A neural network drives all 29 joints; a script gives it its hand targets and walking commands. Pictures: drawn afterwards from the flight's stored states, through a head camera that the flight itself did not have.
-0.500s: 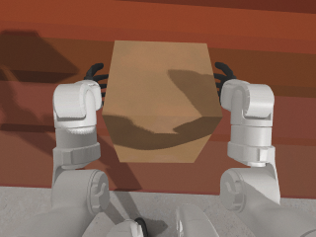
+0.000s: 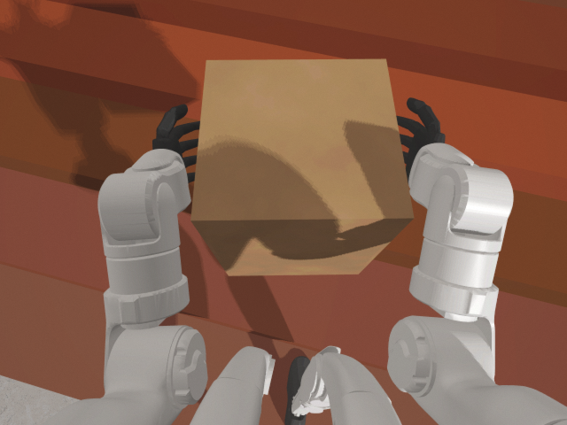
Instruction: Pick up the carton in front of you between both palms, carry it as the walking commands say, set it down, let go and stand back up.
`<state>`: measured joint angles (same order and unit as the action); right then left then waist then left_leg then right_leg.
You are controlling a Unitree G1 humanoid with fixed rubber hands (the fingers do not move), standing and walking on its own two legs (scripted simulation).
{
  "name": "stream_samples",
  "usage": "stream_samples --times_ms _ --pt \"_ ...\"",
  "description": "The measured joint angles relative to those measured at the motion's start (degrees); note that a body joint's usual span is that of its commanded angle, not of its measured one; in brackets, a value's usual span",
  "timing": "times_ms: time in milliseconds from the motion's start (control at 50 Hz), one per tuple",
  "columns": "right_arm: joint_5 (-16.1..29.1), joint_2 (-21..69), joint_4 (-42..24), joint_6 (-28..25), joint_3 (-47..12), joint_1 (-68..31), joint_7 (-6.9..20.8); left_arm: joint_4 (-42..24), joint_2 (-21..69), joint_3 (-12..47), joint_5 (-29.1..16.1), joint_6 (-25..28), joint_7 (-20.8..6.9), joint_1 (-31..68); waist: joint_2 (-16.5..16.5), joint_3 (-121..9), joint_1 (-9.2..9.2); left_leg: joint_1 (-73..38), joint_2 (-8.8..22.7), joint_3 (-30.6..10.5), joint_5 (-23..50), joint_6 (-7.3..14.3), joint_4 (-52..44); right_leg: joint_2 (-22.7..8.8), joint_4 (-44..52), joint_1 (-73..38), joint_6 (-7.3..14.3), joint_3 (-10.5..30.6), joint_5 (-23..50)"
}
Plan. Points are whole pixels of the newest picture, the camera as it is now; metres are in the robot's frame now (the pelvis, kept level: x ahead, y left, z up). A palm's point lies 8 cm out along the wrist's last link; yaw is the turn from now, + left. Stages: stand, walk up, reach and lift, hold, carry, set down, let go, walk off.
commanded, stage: carry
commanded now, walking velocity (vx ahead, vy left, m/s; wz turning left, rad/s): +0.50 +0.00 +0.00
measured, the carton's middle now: (294, 184) +0.40 +0.04 +0.03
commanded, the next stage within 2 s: none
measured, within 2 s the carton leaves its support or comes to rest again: neither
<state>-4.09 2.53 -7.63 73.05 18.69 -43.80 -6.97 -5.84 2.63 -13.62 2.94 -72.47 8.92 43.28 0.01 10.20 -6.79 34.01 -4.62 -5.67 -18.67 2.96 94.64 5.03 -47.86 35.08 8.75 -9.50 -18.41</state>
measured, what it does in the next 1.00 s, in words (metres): climbs: left foot 0.11 m higher, then right foot 0.11 m higher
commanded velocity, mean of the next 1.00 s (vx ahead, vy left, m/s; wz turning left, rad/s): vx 0.50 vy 0.00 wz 0.00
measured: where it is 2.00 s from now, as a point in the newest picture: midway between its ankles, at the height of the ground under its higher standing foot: (364, 11)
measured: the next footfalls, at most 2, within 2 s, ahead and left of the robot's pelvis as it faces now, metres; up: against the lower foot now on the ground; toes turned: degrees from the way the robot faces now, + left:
left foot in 0.36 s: +0.46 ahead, +0.05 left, +0.11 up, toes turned +3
right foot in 0.80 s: +0.71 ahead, -0.22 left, +0.22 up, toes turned -9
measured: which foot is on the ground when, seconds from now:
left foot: up 0.00-0.34, down 0.36-0.84, up 0.86-1.00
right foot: down 0.00-0.34, up 0.36-0.78, down 0.80-1.00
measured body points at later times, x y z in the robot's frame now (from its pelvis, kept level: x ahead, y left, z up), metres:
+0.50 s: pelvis +0.34 +0.01 +0.12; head +0.36 -0.03 +0.57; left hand +0.75 +0.07 +0.29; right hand +0.69 -0.23 +0.27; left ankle +0.42 +0.05 -0.58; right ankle +0.26 -0.09 -0.42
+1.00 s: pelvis +0.64 -0.12 +0.24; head +0.72 -0.11 +0.68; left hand +1.02 +0.07 +0.36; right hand +1.07 -0.23 +0.37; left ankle +0.55 -0.01 -0.29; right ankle +0.67 -0.21 -0.47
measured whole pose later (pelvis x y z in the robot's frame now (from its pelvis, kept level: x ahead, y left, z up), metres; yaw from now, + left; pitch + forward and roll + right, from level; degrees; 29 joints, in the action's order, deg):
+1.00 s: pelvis +0.64 -0.12 +0.24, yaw -1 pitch +5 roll -2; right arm -5.4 0.2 1.4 77.8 22.2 -50.3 -5.9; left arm 2.5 1.6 -13.4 1.1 -75.7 11.0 47.2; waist -2.1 4.5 -9.2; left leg 40.4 -2.7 -2.7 -18.4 4.5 97.2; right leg -0.3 -40.7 28.0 3.6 -9.8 -18.0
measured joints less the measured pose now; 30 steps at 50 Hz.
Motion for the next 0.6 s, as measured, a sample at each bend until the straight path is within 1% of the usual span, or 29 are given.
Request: stream_samples --times_ms 20,40,100,140,200,240,260,280,300,320,340,360,380,400,420,440,460,480,500,540,560,600 --pt "-0.6 0.5 -0.6 0.0 0.2 0.0 0.1 0.0 -0.1 -0.2 -0.5 0.2 0.1 0.2 0.7 0.3 -0.54 3.4 0.3 1.3 -0.4 0.5 0.8 0.0 3.7 -3.0 0.4 0.3 0.6" --pt "-1.1 0.9 -1.2 0.0 0.3 0.0 0.2 0.0 -0.2 -0.5 -1.0 0.5 0.2 0.4 1.4 0.4 -0.99 6.5 0.6 2.8 -0.9 0.9 0.7 -0.2 7.3 -6.0 0.2 0.7 1.2" --pt "-2.6 1.5 -1.8 -0.4 0.1 -0.7 0.5 0.6 -1.0 -1.2 -2.1 1.0 0.2 1.6 2.8 -0.6 -1.87 13.7 2.0 7.3 -2.2 1.3 -5.0 -1.1 16.2 -14.2 0.3 2.2 2.2" --pt "-3.3 1.4 -1.1 -0.5 -0.2 -1.8 0.6 1.5 -1.7 -1.7 -2.5 1.0 0.2 3.0 2.6 -2.7 -2.14 18.4 3.1 9.5 -3.1 2.0 -6.0 -1.4 20.1 -18.6 0.0 3.2 1.8" --pt "-3.9 0.5 1.2 0.1 -0.8 -3.7 0.7 4.8 -3.2 -2.2 -3.1 0.3 0.2 5.9 1.8 -6.5 -2.0 25.3 4.3 11.6 -5.6 3.0 -2.6 -1.5 23.2 -24.4 -0.5 5.1 -0.4" --pt "-4.2 -0.2 3.5 1.2 -1.3 -4.9 0.7 7.6 -4.1 -2.3 -3.4 -0.6 0.1 7.5 1.4 -9.1 -0.97 27.5 5.0 13.3 -5.9 3.2 -5.8 -1.9 25.9 -28.9 -1.0 6.1 -2.0" --pt "-4.2 -0.7 4.8 1.9 -1.5 -5.6 0.6 9.1 -4.6 -2.3 -3.3 -1.2 0.0 8.2 1.3 -10.4 -0.19 27.3 5.1 14.5 -5.3 3.4 -10.3 -2.3 27.9 -31.3 -1.5 6.5 -2.3" --pt "-3.9 -1.3 6.3 2.7 -1.8 -6.3 0.4 10.5 -4.9 -2.3 -3.1 -1.8 -0.3 8.8 1.0 -11.5 0.85 26.1 4.7 15.6 -3.9 3.9 -15.9 -2.6 29.5 -33.3 -1.5 6.5 -2.1" --pt "-3.5 -1.9 7.9 3.5 -2.3 -6.8 -0.1 11.7 -5.1 -2.3 -2.7 -2.6 -0.6 9.1 0.6 -12.6 2.1 23.8 4.0 16.7 -1.9 4.3 -22.1 -2.8 30.1 -34.8 -1.8 6.3 -1.2" --pt "-3.1 -2.3 9.6 4.2 -2.8 -7.3 -0.4 12.6 -5.3 -2.4 -2.3 -3.4 -0.9 9.1 0.1 -13.4 3.5 20.2 3.1 17.7 0.6 4.7 -28.4 -3.0 28.6 -35.4 -2.0 6.0 0.1" --pt "-2.5 -2.5 11.5 4.8 -3.5 -7.7 -0.9 13.4 -5.6 -2.7 -1.9 -4.4 -1.2 8.9 -0.3 -13.7 5.27 15.0 2.1 18.5 3.8 4.8 -35.7 -3.3 24.3 -34.9 -2.3 5.5 1.7" --pt "-2.0 -2.5 13.4 5.1 -4.3 -8.4 -1.3 14.1 -6.3 -3.3 -1.6 -5.3 -1.6 8.9 0.1 -13.4 7.41 10.7 1.1 19.0 6.2 5.4 -40.3 -4.3 15.3 -32.0 -3.0 5.3 3.9" --pt "-1.5 -2.7 15.0 5.1 -5.0 -9.2 -1.6 15.0 -6.8 -4.0 -1.3 -5.7 -2.2 9.3 0.6 -12.6 9.39 8.7 0.6 19.5 5.6 6.0 -41.0 -4.2 -0.2 -25.9 -5.1 7.7 3.9" --pt "-0.9 -3.0 16.8 4.9 -5.7 -9.7 -1.9 16.0 -6.9 -4.7 -0.7 -5.8 -2.7 9.5 0.7 -12.0 11.23 6.9 0.2 19.7 4.4 6.5 -41.8 -2.9 -16.4 -19.4 -6.2 10.5 3.4" --pt "-0.1 -3.4 18.1 4.8 -6.2 -9.5 -2.2 16.7 -6.5 -5.3 0.1 -6.0 -3.0 9.3 0.6 -11.6 12.89 4.6 -0.4 19.5 3.4 6.8 -43.3 -1.6 -29.8 -13.7 -6.4 12.5 3.2" --pt "1.0 -3.9 18.9 4.8 -6.8 -8.9 -2.5 16.9 -5.6 -5.8 1.1 -6.3 -3.1 8.9 0.4 -11.2 14.2 2.0 -0.8 19.2 2.9 6.8 -45.6 -0.9 -39.4 -8.9 -5.9 13.5 3.3" --pt "2.1 -4.5 19.4 4.9 -7.1 -8.3 -2.7 16.9 -4.7 -6.3 2.2 -6.6 -3.1 8.4 0.0 -10.9 15.16 -0.7 -1.0 18.6 2.8 6.5 -48.1 -0.9 -45.6 -4.6 -5.1 13.7 3.1" --pt "3.3 -5.2 19.9 5.0 -7.4 -8.1 -3.0 16.6 -3.9 -6.8 3.1 -7.0 -3.2 8.2 -0.4 -10.4 15.85 -3.3 -0.9 18.1 2.9 6.1 -50.7 -1.4 -49.1 -0.7 -4.4 13.6 3.0" --pt "4.4 -5.7 20.4 4.9 -7.6 -8.4 -3.4 16.3 -3.3 -7.4 3.8 -7.2 -3.2 8.2 -1.0 -10.0 16.42 -5.6 -0.6 17.5 3.1 5.7 -53.2 -2.2 -50.2 2.8 -3.8 13.0 2.0" --pt "6.1 -6.2 21.6 4.4 -7.9 -9.9 -4.4 15.7 -3.2 -8.4 4.4 -7.4 -3.2 9.0 -1.7 -9.2 17.05 -9.6 0.5 16.3 3.3 5.0 -57.3 -4.2 -48.3 8.7 -3.3 11.4 0.3" --pt "6.3 -6.3 22.2 4.0 -7.7 -10.9 -4.6 15.6 -3.5 -8.8 4.5 -7.3 -3.3 9.7 -1.7 -9.1 17.09 -11.2 1.0 15.8 3.2 4.7 -58.9 -5.1 -47.6 11.5 -3.1 10.6 -0.1" --pt "5.9 -5.9 23.6 3.0 -7.0 -12.9 -4.7 15.8 -4.3 -9.3 4.3 -7.2 -3.3 11.0 -1.2 -9.9 16.86 -13.7 1.9 15.0 2.7 4.0 -61.7 -6.6 -50.1 17.5 -2.6 9.6 -2.3"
